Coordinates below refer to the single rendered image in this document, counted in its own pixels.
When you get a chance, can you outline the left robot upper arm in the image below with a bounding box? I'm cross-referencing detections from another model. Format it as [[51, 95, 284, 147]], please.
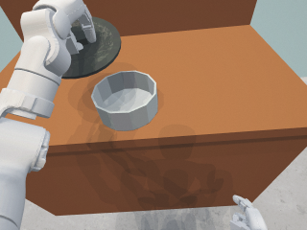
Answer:
[[0, 117, 51, 230]]

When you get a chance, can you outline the robot left hand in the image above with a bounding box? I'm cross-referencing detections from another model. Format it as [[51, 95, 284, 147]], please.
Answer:
[[33, 0, 96, 55]]

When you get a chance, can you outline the lid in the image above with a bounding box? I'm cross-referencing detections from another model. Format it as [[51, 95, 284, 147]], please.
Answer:
[[61, 16, 122, 80]]

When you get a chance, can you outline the left robot forearm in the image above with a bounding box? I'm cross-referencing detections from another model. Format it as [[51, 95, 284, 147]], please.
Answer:
[[0, 3, 71, 120]]

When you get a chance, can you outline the robot right hand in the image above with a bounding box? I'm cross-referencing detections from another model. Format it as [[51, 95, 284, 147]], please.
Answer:
[[229, 195, 268, 230]]

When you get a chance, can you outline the knob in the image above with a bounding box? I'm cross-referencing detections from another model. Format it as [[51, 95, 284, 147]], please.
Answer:
[[70, 25, 88, 46]]

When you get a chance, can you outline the table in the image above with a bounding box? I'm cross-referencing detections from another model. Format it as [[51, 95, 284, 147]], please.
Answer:
[[0, 0, 307, 216]]

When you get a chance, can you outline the pot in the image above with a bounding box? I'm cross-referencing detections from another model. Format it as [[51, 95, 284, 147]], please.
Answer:
[[91, 70, 158, 131]]

